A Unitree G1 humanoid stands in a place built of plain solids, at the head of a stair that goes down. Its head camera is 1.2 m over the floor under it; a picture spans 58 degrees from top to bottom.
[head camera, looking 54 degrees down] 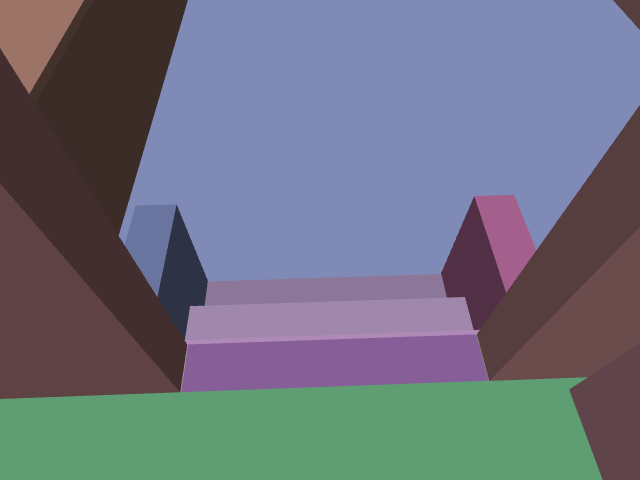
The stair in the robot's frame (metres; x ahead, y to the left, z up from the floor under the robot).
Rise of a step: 0.20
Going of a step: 0.21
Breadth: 1.00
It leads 2 degrees to the left of straight ahead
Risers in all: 3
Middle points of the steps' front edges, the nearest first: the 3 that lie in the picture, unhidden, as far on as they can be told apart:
0.53 -0.04 0.00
0.74 -0.03 -0.20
0.96 -0.02 -0.39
